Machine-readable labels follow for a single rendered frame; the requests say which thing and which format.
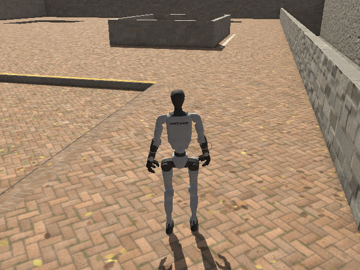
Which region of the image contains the right robot hand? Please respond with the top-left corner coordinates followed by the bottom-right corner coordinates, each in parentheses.
top-left (198, 155), bottom-right (210, 167)

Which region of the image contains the left robot forearm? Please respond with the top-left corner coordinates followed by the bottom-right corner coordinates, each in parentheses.
top-left (147, 138), bottom-right (158, 161)

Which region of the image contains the right robot foot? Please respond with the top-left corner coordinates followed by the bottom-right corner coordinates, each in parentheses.
top-left (190, 216), bottom-right (198, 232)

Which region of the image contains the robot left shin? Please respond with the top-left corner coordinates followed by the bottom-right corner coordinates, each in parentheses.
top-left (164, 188), bottom-right (173, 226)

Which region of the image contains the left robot upper arm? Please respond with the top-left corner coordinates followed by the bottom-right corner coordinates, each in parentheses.
top-left (153, 114), bottom-right (167, 146)

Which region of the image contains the left robot hand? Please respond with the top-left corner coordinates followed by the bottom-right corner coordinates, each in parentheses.
top-left (146, 160), bottom-right (159, 173)

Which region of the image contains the right robot forearm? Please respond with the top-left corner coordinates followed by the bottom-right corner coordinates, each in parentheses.
top-left (200, 135), bottom-right (209, 156)

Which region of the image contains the right robot upper arm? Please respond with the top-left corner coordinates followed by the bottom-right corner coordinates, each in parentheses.
top-left (190, 113), bottom-right (205, 143)

